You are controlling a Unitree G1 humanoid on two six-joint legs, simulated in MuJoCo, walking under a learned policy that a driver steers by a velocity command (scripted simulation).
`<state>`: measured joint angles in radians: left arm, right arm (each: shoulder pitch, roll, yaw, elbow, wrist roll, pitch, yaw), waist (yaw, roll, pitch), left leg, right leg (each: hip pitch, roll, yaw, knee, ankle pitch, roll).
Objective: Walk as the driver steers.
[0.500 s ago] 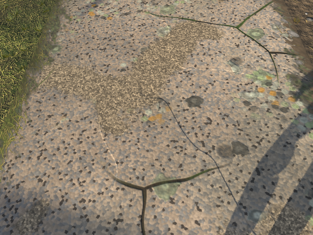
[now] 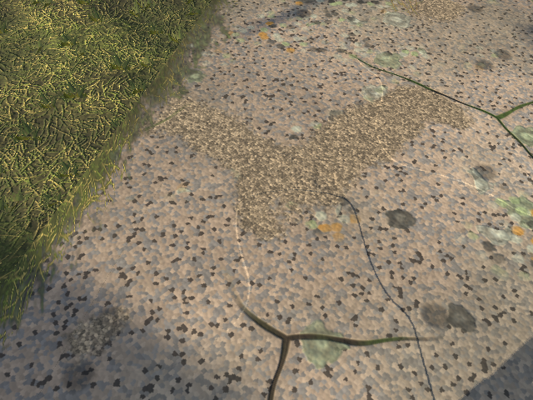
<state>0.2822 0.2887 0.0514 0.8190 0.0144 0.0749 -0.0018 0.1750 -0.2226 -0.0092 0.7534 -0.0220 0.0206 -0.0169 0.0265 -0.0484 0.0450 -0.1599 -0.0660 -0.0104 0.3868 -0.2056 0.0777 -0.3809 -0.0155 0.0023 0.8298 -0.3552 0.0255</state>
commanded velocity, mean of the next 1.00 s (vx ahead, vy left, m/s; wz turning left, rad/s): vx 0.00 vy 0.00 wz -0.36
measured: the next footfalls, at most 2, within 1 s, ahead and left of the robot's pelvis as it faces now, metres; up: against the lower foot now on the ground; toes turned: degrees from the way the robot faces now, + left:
right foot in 0.20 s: -0.01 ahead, -0.11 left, +0.00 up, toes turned -6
left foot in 0.62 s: +0.06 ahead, +0.09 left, +0.00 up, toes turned -24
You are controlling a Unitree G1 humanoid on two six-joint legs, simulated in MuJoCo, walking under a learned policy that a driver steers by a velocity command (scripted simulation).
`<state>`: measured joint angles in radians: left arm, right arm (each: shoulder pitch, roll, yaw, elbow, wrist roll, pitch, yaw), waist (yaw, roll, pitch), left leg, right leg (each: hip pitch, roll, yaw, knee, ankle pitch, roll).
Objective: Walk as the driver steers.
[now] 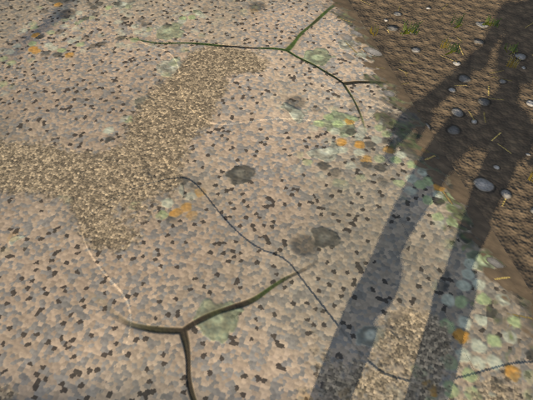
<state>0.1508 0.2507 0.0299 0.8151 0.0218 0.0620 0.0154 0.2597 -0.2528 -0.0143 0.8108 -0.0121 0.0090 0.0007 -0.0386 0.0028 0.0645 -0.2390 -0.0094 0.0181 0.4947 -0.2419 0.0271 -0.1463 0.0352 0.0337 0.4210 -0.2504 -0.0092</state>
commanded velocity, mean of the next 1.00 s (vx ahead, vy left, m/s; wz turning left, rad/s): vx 0.06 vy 0.00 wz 0.30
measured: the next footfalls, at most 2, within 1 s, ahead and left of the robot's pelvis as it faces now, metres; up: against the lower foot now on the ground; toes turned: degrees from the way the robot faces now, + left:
left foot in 0.34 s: -0.01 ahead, +0.11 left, +0.00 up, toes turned +12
right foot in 0.94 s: +0.06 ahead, -0.05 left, +0.00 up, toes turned +23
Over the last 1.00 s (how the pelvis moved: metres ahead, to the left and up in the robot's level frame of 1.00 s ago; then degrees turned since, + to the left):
-0.03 0.02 -0.01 -25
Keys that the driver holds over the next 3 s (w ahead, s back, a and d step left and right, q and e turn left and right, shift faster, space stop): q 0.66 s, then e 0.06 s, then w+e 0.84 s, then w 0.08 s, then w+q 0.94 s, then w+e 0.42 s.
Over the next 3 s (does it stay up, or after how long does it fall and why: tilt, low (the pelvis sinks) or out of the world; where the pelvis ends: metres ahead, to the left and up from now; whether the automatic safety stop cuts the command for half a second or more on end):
stays up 1.05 0.21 -0.02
